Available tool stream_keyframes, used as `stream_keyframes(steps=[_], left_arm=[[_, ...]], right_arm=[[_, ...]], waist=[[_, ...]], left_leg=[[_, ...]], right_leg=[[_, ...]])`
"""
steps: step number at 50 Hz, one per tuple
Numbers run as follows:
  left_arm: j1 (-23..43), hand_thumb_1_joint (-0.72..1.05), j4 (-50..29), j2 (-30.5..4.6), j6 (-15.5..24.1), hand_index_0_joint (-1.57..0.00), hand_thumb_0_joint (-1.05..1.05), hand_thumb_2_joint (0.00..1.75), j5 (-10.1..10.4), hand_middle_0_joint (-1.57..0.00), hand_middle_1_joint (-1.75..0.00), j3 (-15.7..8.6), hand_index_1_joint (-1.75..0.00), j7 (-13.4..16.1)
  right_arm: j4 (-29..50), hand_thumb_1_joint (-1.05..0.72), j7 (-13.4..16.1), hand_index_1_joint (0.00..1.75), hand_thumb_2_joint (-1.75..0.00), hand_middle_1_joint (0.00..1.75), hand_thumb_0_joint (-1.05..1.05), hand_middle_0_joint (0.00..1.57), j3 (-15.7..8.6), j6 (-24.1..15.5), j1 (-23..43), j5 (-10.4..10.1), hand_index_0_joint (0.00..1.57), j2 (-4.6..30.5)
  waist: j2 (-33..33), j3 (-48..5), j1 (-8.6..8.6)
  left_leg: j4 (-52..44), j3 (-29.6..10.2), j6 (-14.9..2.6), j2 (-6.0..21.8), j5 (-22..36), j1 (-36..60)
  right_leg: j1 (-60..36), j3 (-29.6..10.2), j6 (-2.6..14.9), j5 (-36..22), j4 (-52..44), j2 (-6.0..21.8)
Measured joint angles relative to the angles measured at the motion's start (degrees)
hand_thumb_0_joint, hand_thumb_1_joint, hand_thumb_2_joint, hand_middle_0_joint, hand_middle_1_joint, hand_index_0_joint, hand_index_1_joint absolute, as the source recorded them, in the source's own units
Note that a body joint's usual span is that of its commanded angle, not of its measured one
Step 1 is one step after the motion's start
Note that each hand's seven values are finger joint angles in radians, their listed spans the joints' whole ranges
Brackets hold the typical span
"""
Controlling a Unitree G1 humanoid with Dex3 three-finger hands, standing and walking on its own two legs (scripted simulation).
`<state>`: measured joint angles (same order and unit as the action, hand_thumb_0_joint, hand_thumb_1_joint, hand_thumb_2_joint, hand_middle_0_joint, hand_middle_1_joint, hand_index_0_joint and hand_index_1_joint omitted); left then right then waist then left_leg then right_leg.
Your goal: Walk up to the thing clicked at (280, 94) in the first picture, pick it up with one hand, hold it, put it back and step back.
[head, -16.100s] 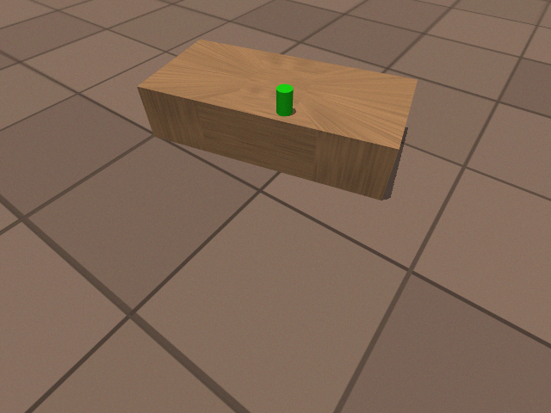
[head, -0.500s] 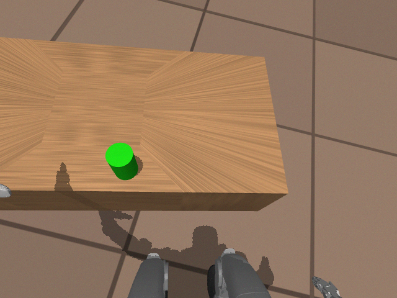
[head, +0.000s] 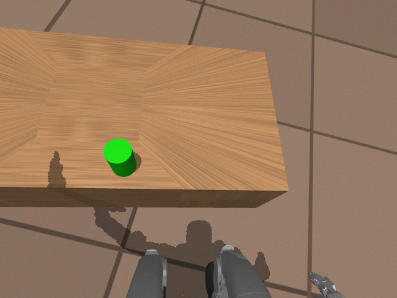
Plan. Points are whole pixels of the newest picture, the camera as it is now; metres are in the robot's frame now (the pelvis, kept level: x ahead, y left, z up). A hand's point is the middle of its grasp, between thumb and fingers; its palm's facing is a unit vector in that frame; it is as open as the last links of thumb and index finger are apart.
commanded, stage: go down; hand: left
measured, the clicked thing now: (121, 158) +0.48 +0.20 -0.29
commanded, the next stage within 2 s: none
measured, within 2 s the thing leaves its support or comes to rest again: neither
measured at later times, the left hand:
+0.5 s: hand out of the picture +0.41 +0.39 +0.01, palm faces +0.21 -0.97 -0.08, open 17.3 cm
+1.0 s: hand out of the picture +0.42 +0.40 +0.01, palm faces +0.21 -0.98 -0.06, open 17.2 cm
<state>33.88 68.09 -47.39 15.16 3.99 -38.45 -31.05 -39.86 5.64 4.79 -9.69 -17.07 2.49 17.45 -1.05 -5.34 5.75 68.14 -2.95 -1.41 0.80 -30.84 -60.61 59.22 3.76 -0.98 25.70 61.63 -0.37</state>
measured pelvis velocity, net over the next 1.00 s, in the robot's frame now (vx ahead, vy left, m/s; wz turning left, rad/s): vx -0.01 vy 0.00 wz -0.01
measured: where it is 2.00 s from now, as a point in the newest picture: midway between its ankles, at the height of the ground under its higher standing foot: outside the picture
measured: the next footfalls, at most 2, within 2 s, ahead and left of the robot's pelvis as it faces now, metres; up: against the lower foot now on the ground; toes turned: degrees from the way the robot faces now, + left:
none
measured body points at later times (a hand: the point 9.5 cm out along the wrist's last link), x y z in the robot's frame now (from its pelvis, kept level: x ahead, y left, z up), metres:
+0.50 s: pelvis -0.01 +0.00 -0.01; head +0.16 +0.05 +0.40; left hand +0.39 +0.44 +0.01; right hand +0.05 -0.27 -0.11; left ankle +0.01 +0.10 -0.65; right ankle +0.03 -0.14 -0.65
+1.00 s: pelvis -0.01 +0.00 -0.02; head +0.17 +0.06 +0.38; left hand +0.41 +0.45 +0.02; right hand +0.05 -0.27 -0.12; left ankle +0.01 +0.10 -0.65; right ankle +0.03 -0.14 -0.65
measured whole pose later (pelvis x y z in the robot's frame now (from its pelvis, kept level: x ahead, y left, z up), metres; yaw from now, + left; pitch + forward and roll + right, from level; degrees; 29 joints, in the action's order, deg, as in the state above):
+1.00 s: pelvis -0.01 +0.00 -0.02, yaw -1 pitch +27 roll -6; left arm 43.2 72.6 -55.4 16.9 4.6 -41.9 -34.2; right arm -38.6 5.0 7.4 -8.6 -16.4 3.0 18.2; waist -0.9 -4.7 8.4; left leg 74.6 -4.2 -1.4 0.9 -32.2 -69.9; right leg 67.7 4.9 -1.0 26.7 66.9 -0.5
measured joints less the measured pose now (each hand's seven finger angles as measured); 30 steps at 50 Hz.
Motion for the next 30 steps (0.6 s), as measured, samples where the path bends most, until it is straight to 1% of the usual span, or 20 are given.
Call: stream_keyframes(steps=[7, 17, 30], left_arm=[[1.88, -0.52, 1.32, -1.5, 0.33, -0.03, -0.02, 0.08, -0.09, -0.07, -0.02, 0.07, -0.04, -0.02], [3.83, -0.5, 2.49, -3.2, 1.05, -0.03, -0.02, 0.08, 0.28, -0.06, -0.02, -1.1, -0.05, -0.8], [6.02, -0.47, 3.58, -5.12, 1.63, -0.02, -0.02, 0.1, 0.42, -0.06, -0.02, -2.41, -0.05, -1.65]], right_arm=[[0.62, -0.89, -0.1, 0.3, -0.9, 0.3, 0.01, 0.21, 0.29, 0.14, 0.1, 0.06, 0.21, 0.04], [0.72, -0.89, -0.38, 0.3, -0.9, 0.3, 0.01, 0.21, 0.99, 0.41, -0.23, 0.2, 0.21, 0.26], [0.78, -0.89, -0.55, 0.3, -0.9, 0.3, 0.01, 0.21, 1.73, 0.86, -0.4, 0.33, 0.21, 0.28]], waist=[[-0.08, 0.18, 0.53], [0.11, 0.43, 1.22], [0.19, 0.52, 1.67]], left_leg=[[1.03, -0.08, -0.12, 0.03, -0.12, -1.32], [2.77, -0.18, -0.27, 0.05, -0.44, -3.97], [4.46, -0.49, -0.16, 0.13, -0.87, -6.32]], right_leg=[[1.21, 0.07, -0.06, -0.01, 0.81, -0.04], [3.69, 0.16, -0.21, 0.14, 2.21, -0.07], [5.94, 0.44, -0.09, 0.53, 3.77, -0.16]])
